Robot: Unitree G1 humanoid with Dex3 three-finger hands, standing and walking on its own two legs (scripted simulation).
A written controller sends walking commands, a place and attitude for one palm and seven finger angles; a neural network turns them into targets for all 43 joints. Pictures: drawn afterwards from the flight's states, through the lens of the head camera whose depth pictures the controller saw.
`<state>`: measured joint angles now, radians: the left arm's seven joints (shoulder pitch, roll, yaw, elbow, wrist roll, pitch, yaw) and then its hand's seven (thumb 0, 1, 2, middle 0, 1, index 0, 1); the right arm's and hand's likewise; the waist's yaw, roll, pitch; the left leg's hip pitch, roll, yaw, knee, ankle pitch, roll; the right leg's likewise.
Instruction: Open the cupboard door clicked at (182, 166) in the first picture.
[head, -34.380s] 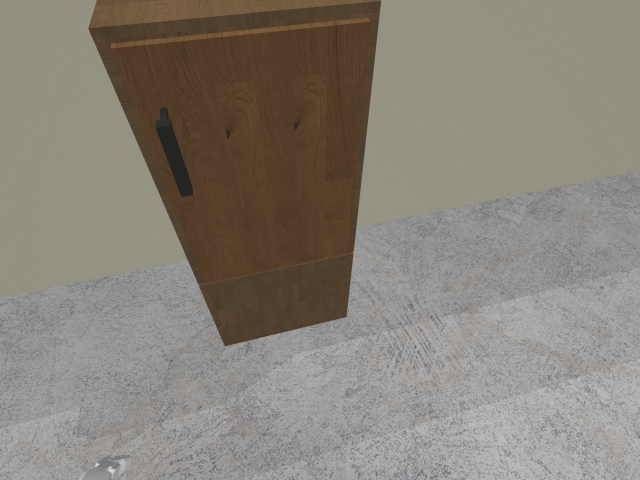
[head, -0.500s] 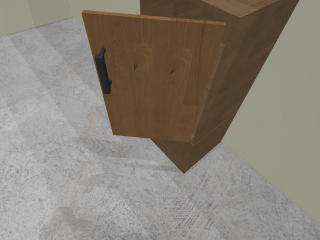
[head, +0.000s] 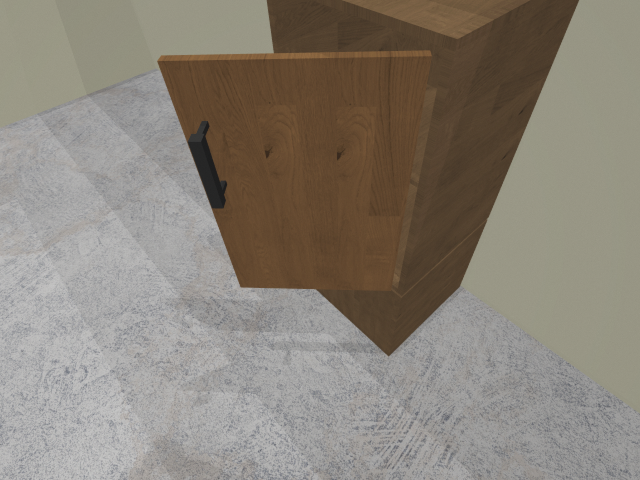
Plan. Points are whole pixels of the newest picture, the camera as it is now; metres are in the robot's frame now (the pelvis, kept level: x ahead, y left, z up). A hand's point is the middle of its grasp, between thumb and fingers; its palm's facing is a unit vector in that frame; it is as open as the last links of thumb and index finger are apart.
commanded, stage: look again from close up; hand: left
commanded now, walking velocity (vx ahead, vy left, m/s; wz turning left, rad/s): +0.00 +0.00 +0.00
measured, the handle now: (211, 166) +0.58 +0.23 +0.06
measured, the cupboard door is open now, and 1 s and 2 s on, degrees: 45 45 45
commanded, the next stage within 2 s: raise the hand with hooked fingers in 0.46 s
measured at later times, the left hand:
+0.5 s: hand out of the picture +0.08 +0.16 -0.16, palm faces -0.01 -0.97 -0.26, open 7.3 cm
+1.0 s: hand (196, 465) +0.15 +0.17 -0.05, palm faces +0.05 -1.00 +0.01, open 8.7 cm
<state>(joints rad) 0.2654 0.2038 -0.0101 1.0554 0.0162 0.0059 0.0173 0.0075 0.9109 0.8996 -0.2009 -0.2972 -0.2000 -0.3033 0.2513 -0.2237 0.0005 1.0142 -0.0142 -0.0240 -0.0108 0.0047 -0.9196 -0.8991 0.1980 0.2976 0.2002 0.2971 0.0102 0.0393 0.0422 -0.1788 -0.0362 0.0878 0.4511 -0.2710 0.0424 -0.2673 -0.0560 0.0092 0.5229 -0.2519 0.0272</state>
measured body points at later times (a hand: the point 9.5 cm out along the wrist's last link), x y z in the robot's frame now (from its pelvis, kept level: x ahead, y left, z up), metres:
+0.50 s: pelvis +0.02 -0.04 +0.00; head +0.04 -0.05 +0.45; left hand +0.08 +0.21 -0.14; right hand +0.05 -0.29 -0.16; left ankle -0.02 +0.09 -0.74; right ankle +0.02 -0.14 -0.74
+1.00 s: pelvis -0.02 -0.04 -0.07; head +0.03 -0.03 +0.37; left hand +0.14 +0.22 -0.05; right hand +0.23 -0.28 -0.11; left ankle -0.02 +0.09 -0.74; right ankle +0.02 -0.14 -0.74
